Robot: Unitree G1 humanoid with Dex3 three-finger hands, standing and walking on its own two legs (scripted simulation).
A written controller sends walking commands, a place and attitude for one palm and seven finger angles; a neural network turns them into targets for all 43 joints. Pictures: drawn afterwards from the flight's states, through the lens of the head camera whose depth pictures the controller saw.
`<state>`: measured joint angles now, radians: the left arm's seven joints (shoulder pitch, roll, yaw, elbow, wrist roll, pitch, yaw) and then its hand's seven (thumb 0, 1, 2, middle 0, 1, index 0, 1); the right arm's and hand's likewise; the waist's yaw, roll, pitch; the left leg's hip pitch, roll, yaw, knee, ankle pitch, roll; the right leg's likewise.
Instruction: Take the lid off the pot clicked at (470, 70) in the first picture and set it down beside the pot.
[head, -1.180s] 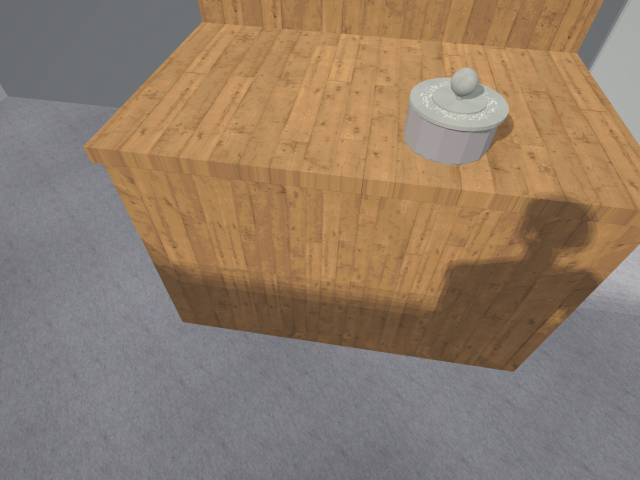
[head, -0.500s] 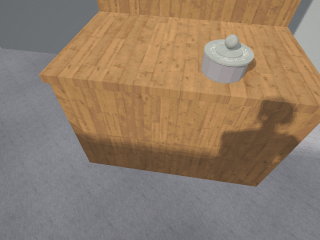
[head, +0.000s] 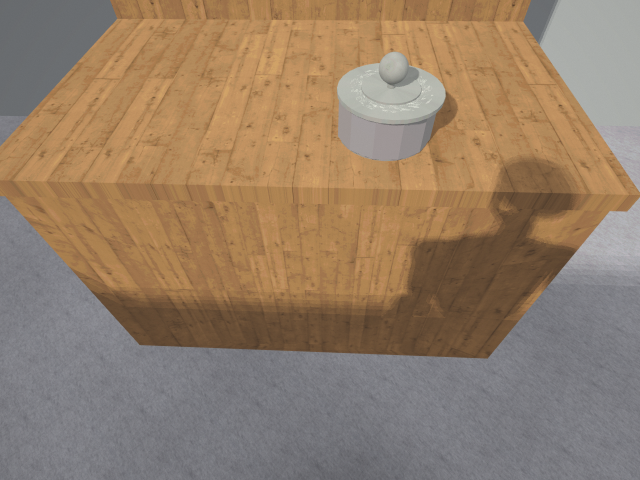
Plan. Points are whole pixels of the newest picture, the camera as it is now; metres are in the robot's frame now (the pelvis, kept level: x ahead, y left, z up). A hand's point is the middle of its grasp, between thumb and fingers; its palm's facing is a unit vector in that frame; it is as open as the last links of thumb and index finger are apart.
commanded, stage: take the last steps up to it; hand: left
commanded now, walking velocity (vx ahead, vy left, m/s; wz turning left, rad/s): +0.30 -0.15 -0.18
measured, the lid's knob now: (393, 68) +0.72 -0.08 +0.14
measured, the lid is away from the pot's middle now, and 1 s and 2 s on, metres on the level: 0.00 0.00 0.00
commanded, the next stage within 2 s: come to a stop and stand still in 0.36 s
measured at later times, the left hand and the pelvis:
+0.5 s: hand (245, 424) +0.22 +0.14 -0.18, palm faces -0.06 -0.99 -0.14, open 7.4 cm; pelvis +0.19 -0.04 +0.01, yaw -6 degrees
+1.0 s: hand (279, 354) +0.33 +0.10 -0.15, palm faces -0.04 -0.96 -0.28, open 7.4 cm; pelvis +0.21 -0.09 +0.00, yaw -4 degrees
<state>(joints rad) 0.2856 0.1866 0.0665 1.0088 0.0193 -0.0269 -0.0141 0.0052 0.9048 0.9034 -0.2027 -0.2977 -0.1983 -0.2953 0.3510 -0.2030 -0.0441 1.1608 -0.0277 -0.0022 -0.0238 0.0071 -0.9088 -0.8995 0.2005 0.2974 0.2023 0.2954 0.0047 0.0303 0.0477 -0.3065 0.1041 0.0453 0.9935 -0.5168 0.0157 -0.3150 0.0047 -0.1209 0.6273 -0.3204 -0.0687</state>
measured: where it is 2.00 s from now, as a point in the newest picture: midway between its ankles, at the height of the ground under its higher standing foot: outside the picture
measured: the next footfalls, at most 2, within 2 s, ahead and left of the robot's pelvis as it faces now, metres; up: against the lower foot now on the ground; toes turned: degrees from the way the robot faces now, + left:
left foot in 0.34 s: +0.27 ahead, +0.07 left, +0.00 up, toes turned +3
right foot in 0.70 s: +0.34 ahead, -0.24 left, +0.00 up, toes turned -11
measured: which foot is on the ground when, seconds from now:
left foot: up 0.00-0.32, down 0.34-0.70, up 0.72-1.00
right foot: down 0.00-0.34, up 0.36-0.68, down 0.70-1.00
